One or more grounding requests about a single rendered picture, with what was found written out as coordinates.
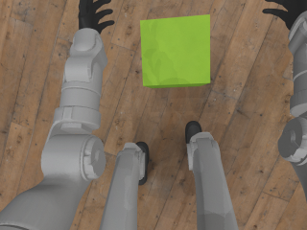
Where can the left robot forearm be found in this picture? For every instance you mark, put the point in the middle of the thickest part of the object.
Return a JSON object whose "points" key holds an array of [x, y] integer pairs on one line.
{"points": [[81, 89]]}

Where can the robot right upper arm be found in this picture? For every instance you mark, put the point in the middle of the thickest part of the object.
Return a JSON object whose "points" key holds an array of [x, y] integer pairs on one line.
{"points": [[292, 146]]}

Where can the robot thigh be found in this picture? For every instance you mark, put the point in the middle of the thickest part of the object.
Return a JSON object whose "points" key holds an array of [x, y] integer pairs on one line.
{"points": [[214, 206], [120, 212]]}

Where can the right robot hand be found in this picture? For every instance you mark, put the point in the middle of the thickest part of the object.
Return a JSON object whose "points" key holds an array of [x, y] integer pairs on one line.
{"points": [[294, 9]]}

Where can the left robot thigh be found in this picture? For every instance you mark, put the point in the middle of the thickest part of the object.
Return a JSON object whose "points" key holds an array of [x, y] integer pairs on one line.
{"points": [[120, 212]]}

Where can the robot left upper arm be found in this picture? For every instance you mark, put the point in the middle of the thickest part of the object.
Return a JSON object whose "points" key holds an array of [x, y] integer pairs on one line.
{"points": [[69, 163]]}

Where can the carton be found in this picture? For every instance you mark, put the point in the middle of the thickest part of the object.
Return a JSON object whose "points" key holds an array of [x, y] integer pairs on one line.
{"points": [[175, 51]]}

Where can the right robot thigh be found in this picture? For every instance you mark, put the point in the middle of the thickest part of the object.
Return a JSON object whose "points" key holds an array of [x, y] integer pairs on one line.
{"points": [[214, 206]]}

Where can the left robot hand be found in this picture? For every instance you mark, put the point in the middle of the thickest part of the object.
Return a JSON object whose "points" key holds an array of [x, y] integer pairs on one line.
{"points": [[89, 18]]}

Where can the right robot forearm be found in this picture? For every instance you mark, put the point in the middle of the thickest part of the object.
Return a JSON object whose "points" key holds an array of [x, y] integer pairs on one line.
{"points": [[298, 47]]}

